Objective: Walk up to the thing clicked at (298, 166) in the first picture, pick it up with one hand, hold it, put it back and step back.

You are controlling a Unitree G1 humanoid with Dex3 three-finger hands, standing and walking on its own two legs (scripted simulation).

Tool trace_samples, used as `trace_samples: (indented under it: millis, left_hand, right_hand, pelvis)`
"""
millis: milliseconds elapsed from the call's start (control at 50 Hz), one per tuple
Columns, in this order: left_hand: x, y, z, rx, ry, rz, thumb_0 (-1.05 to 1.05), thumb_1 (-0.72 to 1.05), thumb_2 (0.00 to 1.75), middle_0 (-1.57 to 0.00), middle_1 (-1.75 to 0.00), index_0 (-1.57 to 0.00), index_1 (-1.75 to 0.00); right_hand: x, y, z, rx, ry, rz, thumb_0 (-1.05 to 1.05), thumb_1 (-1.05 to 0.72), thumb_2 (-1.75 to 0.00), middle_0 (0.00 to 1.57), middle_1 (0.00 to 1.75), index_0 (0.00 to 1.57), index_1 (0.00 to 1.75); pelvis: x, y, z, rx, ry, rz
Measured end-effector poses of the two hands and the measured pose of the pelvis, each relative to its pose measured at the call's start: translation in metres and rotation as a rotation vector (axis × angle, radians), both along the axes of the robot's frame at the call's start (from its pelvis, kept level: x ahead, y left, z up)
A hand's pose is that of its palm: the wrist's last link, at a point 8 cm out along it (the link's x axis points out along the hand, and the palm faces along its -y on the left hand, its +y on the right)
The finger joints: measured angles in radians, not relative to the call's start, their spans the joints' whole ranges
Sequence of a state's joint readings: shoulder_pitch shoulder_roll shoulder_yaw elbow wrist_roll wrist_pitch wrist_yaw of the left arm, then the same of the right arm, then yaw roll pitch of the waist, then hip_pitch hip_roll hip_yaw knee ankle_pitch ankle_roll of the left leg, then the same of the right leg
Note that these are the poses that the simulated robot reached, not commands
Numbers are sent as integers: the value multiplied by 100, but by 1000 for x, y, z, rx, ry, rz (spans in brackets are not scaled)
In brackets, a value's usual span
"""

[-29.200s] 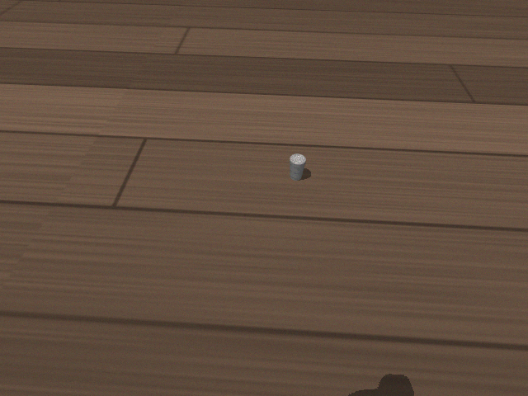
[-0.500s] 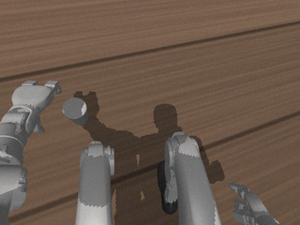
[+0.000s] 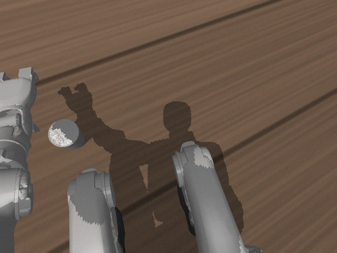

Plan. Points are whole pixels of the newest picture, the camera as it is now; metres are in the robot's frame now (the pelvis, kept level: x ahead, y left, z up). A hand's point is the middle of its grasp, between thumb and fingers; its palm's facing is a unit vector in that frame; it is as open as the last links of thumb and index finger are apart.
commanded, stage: home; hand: left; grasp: from the side
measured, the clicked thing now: (69, 137) +0.44 +0.21 -0.31
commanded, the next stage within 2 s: none
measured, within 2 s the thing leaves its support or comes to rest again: neither
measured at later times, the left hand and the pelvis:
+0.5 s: hand out of the picture +0.30 +0.21 +0.08, palm faces -0.21 -0.69 -0.70, open 7.6 cm; pelvis +0.01 -0.02 +0.18, yaw +4 degrees
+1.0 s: hand out of the picture +0.22 +0.17 +0.28, palm faces +0.14 -0.96 -0.26, open 7.4 cm; pelvis +0.06 -0.02 +0.32, yaw +5 degrees
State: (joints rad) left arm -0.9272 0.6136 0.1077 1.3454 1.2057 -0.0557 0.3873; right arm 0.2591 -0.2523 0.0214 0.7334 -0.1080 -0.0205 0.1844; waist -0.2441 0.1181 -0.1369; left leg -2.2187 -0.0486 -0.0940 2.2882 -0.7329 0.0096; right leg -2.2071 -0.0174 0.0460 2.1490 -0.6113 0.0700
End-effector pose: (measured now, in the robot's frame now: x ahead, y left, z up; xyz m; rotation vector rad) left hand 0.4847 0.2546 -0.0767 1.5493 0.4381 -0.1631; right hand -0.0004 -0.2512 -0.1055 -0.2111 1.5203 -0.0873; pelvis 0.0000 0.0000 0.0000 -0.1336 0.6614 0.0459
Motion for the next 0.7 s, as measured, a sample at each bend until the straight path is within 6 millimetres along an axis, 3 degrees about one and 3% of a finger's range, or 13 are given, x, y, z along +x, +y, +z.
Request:
trace_samples:
  millis: [80, 140, 240, 320, 440, 560, 700]
  left_hand:
    - [-28, 16, 26, -40, 71, 56, 0, -21, 86, -20, -72, -19, -72]
    - [-58, 19, 49, -142, 83, 78, 0, -3, 81, -20, -57, -19, -57]
    - [-111, 10, 89, -332, 61, 124, 0, 31, 82, -20, -41, -20, -41]
    - [-140, 6, 123, -416, 11, 196, 0, 57, 85, -21, -35, -21, -35]
    - [-172, -3, 179, -530, -22, 349, 0, 79, 88, -21, -32, -21, -32]
    - [-209, -23, 225, -702, 39, 496, 0, 87, 90, -21, -31, -21, -31]
    - [-242, -40, 271, -890, 55, 641, 1, 89, 90, -21, -31, -21, -30]
  right_hand:
    - [18, 0, 19, 22, -24, 6, 1, -90, -90, 21, 30, 20, 30]
    - [44, -8, 40, 8, -65, 45, 1, -90, -90, 21, 30, 20, 30]
    - [105, -27, 81, -61, -187, 133, 1, -90, -90, 21, 30, 20, 30]
    - [160, -37, 116, -111, -342, 176, 1, -91, -90, 21, 30, 20, 30]
    - [225, -25, 171, -92, -590, 184, 1, -91, -90, 20, 30, 20, 30]
    - [248, 4, 226, -12, -744, 162, 1, -91, -90, 20, 30, 20, 30]
    - [240, 15, 273, 12, -792, 124, 1, -90, -90, 21, 30, 21, 30]
  pelvis:
    - [4, -1, 27, 14, -4, 6]
    - [7, -2, 50, 19, -7, 12]
    - [7, -7, 87, 32, -32, 25]
    - [7, -12, 113, 45, -62, 32]
    - [8, -18, 153, 65, -129, 35]
    - [14, -25, 198, 88, -207, 29]
    - [27, -29, 242, 101, -277, 33]
